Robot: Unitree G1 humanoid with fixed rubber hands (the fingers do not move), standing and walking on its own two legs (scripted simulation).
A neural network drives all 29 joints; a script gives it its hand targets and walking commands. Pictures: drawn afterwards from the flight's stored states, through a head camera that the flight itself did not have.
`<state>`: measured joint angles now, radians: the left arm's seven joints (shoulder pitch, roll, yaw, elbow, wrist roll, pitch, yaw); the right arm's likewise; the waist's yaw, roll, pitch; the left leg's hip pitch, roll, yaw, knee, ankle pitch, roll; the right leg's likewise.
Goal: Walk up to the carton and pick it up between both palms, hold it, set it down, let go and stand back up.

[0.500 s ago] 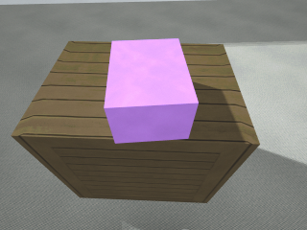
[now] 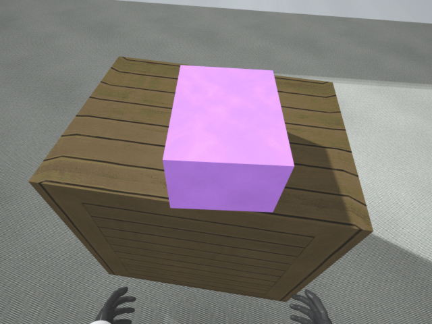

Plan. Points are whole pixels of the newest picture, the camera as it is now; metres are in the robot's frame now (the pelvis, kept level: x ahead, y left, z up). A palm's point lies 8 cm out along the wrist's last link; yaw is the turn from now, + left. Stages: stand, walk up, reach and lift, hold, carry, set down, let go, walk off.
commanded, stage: reach and lift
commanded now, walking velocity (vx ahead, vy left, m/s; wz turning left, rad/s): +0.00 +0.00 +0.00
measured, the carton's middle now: (224, 135) +0.51 +0.00 +0.03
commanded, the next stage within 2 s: none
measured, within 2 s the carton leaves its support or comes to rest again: neither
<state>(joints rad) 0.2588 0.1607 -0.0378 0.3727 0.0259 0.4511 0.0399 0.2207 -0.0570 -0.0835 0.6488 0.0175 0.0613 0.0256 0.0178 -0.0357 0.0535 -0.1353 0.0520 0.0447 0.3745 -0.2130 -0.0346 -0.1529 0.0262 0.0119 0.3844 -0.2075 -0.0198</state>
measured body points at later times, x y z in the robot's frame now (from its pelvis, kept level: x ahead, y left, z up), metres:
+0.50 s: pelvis +0.00 +0.00 +0.00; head -0.02 +0.02 +0.45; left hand +0.16 +0.21 -0.05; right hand +0.14 -0.20 -0.04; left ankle -0.01 +0.14 -0.75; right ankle +0.00 -0.11 -0.75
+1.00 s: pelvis +0.01 +0.00 +0.00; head +0.00 +0.01 +0.45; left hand +0.21 +0.21 +0.01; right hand +0.20 -0.20 +0.01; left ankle -0.01 +0.14 -0.75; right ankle +0.00 -0.11 -0.75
